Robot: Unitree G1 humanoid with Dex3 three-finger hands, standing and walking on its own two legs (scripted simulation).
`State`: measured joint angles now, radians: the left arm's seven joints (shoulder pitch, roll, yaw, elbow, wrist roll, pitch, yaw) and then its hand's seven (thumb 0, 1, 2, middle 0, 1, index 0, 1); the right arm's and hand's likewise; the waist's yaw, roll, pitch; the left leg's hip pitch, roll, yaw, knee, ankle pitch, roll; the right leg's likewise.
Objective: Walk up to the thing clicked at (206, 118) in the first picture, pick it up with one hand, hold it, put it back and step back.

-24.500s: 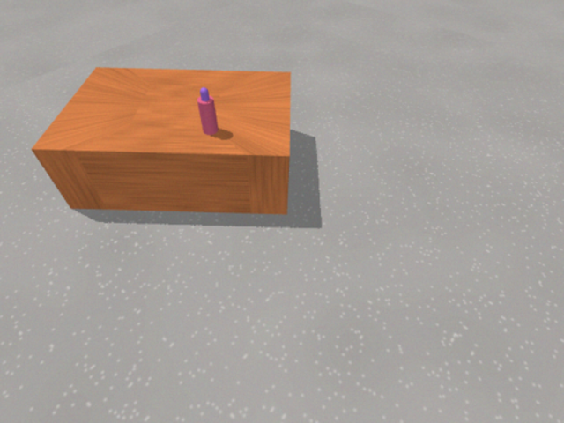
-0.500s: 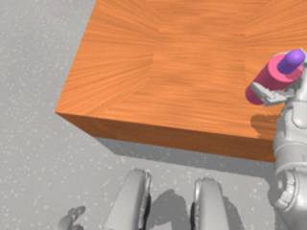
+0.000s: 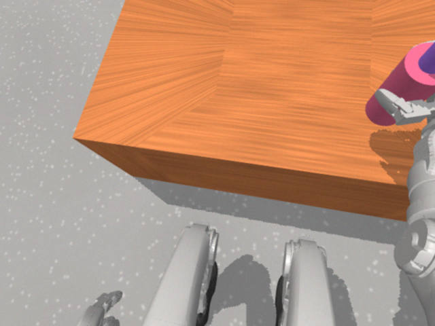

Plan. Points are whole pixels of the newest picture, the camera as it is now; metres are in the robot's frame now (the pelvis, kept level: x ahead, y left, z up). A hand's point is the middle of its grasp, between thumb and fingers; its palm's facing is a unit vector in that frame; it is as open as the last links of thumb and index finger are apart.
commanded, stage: lower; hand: right
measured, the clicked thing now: (411, 82) +0.52 -0.23 +0.03
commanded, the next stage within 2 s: loosen in 0.92 s
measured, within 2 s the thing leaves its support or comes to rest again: rests again in 1.30 s
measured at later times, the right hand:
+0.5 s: hand (392, 99) +0.54 -0.24 -0.04, palm faces +0.23 +0.97 -0.01, open 9.6 cm
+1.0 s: hand (387, 102) +0.55 -0.24 -0.07, palm faces +0.23 +0.97 -0.01, open 9.7 cm
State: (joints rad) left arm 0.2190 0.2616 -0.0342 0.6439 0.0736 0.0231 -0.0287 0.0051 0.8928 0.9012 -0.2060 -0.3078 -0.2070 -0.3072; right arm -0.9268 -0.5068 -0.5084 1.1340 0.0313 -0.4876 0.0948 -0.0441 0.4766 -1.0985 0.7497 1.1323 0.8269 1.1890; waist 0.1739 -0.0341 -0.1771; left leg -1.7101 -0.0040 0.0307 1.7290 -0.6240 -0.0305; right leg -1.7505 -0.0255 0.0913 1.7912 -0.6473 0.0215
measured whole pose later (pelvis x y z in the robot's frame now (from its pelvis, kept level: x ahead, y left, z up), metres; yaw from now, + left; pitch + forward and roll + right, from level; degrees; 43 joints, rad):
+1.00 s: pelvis -0.02 +0.00 -0.10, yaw +1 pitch +37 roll +5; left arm 0.23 0.30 -0.05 0.64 0.07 0.06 -0.04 0.00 0.90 0.89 -0.21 -0.30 -0.21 -0.30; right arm -1.07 -0.61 -0.54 1.16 0.00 -0.43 0.11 -0.04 0.48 -1.11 0.74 1.15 0.81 1.21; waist 0.21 -0.02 -0.13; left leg -2.02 0.00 0.02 2.04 -0.66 -0.04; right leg -2.06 0.00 0.10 2.09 -0.68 0.03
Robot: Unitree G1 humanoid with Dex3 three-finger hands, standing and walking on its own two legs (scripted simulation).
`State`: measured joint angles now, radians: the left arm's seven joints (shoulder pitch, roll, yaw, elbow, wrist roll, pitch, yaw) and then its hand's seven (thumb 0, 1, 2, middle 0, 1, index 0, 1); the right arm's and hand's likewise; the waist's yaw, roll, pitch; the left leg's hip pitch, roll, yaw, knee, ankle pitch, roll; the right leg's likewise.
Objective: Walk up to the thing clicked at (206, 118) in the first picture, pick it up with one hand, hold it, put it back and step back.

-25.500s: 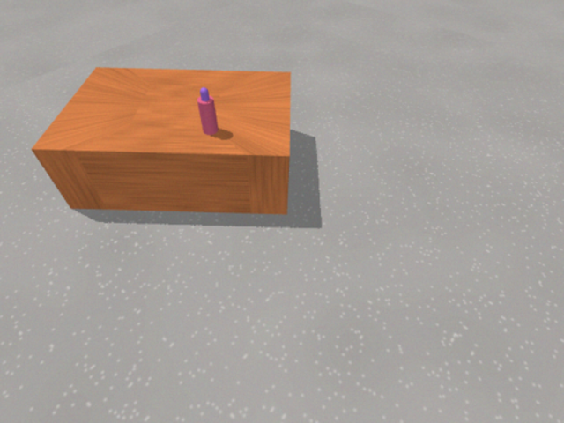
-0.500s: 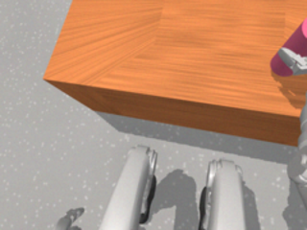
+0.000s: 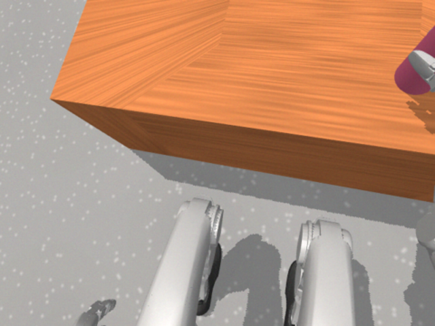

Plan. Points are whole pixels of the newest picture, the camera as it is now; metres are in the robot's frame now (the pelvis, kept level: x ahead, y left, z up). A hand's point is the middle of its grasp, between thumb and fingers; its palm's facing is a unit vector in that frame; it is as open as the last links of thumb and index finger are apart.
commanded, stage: loosen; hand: right
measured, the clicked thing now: out of the picture +0.56 -0.24 +0.03
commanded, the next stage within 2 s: open in 0.14 s
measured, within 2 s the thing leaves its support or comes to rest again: rests again in 0.30 s
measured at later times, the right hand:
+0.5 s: hand out of the picture +0.57 -0.24 +0.02, palm faces +0.24 +0.97 -0.02, open 11.4 cm
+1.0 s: hand out of the picture +0.57 -0.28 +0.09, palm faces +0.30 +0.95 -0.04, open 15.7 cm
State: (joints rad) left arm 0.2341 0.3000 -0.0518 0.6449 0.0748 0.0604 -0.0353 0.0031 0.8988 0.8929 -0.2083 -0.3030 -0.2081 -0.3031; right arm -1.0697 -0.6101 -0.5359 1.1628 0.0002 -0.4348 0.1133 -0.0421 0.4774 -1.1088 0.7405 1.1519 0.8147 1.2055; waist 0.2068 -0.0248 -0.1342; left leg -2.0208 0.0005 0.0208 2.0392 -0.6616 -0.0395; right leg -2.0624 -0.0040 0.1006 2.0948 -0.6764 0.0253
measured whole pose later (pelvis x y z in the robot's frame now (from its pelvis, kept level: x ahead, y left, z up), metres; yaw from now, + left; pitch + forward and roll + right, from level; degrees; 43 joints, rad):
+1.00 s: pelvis +0.00 +0.00 +0.03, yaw +0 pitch +36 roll +5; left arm 0.22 0.29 -0.05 0.62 0.03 0.10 -0.01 0.00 0.89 0.89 -0.21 -0.30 -0.21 -0.30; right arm -1.06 -0.69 -0.58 1.05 0.00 -0.31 0.13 -0.01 0.34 -0.17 0.22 0.18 0.22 0.19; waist 0.20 -0.03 -0.13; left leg -1.92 -0.01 0.02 1.94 -0.65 -0.04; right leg -1.96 -0.02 0.10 2.00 -0.68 0.02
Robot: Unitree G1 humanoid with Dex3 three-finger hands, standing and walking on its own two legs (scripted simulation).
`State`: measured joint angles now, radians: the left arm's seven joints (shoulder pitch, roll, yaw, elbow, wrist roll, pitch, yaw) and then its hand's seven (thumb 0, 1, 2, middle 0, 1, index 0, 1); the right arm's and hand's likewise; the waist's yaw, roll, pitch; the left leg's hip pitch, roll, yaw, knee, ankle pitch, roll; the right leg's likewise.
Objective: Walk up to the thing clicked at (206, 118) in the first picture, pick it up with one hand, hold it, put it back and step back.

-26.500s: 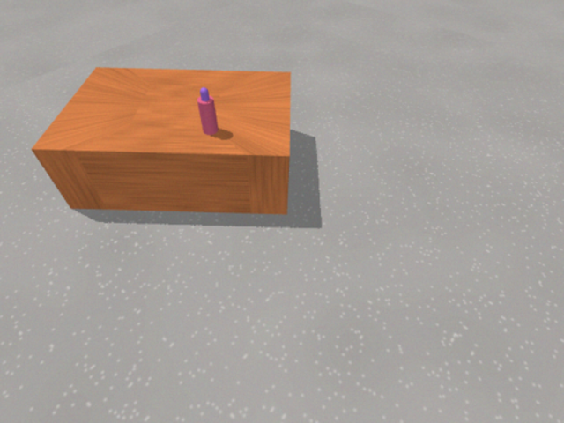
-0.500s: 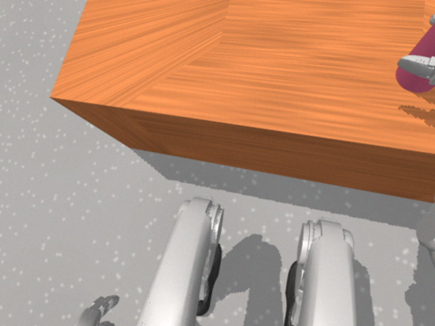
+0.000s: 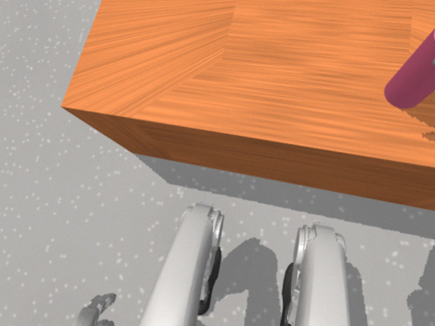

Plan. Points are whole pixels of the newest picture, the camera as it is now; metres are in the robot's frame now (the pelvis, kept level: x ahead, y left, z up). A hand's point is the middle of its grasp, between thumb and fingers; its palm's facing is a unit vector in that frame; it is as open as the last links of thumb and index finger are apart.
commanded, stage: rise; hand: right
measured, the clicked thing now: out of the picture +0.57 -0.25 +0.00
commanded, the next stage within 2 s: home in 0.20 s
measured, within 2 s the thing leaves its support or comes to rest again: neither
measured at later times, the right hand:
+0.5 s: hand out of the picture +0.51 -0.35 +0.16, palm faces +0.32 +0.88 -0.36, open 17.0 cm
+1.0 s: hand out of the picture +0.32 -0.26 +0.19, palm faces +0.10 +0.97 -0.21, open 17.4 cm
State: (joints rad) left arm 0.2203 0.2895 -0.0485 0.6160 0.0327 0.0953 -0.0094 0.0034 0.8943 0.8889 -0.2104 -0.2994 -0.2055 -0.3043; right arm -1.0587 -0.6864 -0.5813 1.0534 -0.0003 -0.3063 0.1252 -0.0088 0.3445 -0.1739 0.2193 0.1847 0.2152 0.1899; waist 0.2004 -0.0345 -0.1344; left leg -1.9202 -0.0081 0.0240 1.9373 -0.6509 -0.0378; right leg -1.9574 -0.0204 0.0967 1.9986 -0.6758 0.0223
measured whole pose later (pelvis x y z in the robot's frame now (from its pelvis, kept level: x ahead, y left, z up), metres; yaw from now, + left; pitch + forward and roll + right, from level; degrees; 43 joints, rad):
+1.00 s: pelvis +0.07 -0.02 +0.26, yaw -4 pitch +13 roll +4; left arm 0.33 0.24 -0.05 0.56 -0.06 -0.03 0.09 0.01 0.90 0.89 -0.21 -0.29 -0.20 -0.30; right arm -0.01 -0.36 -0.15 0.45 0.07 0.34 0.08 -0.01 0.53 -0.06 0.06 0.05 0.06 0.06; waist 0.07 -0.04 -0.14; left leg -0.68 0.00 0.03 0.87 -0.42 -0.04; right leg -0.74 -0.04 0.05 0.98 -0.47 0.00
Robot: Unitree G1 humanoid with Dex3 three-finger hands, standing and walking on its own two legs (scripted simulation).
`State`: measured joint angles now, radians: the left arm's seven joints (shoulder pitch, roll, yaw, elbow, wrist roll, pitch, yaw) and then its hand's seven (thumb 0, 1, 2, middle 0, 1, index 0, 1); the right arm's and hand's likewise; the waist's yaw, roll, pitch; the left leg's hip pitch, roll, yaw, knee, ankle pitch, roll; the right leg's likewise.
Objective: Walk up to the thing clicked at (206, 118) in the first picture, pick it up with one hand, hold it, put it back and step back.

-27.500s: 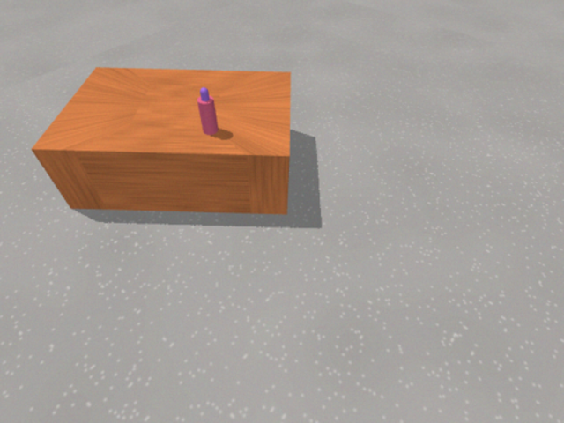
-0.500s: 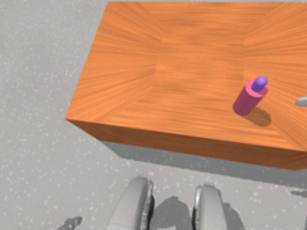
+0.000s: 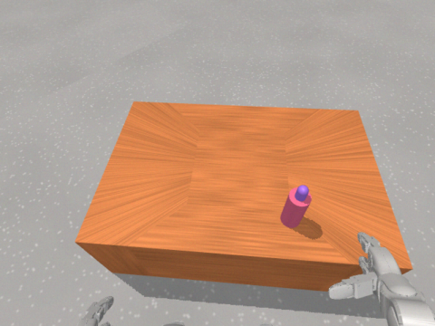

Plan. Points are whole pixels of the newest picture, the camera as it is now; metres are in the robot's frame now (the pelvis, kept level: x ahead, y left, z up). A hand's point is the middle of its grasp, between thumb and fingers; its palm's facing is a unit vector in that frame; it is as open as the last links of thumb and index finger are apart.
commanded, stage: home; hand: right
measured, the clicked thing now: (296, 204) +0.50 -0.19 -0.26
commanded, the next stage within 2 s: none
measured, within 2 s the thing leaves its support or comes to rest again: neither
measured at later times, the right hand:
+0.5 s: hand (328, 322) +0.17 -0.17 -0.05, palm faces +0.10 +0.97 -0.20, open 17.7 cm
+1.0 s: hand out of the picture +0.16 -0.17 -0.05, palm faces +0.08 +0.98 -0.19, open 17.7 cm
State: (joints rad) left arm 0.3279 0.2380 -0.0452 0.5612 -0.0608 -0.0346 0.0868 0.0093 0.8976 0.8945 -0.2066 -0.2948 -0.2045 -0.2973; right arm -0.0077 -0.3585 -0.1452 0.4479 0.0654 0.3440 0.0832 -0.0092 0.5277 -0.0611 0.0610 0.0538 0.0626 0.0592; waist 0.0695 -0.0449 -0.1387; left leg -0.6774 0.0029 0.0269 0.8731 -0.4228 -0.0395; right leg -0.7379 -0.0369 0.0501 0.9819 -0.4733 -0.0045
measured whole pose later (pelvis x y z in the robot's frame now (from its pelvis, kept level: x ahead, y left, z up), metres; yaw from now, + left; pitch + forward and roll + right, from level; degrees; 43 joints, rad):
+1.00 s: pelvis +0.00 +0.01 -0.01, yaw -1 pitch +10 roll +3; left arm 0.29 0.22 -0.03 0.52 -0.01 -0.21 0.17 0.02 0.90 0.90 -0.21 -0.30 -0.21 -0.30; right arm 0.50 -0.22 -0.04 -0.14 0.05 0.45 -0.02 -0.01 0.59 0.00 0.05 0.03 0.05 0.04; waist 0.03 -0.05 -0.16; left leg -0.65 0.01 0.04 0.95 -0.47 -0.03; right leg -0.70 -0.03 0.07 1.03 -0.50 0.01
